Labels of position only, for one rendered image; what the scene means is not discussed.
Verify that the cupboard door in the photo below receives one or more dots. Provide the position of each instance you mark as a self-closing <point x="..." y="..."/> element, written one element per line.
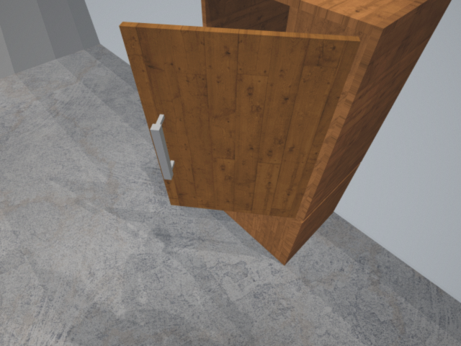
<point x="246" y="111"/>

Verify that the handle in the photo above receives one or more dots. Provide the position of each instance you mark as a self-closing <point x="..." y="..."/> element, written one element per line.
<point x="161" y="148"/>

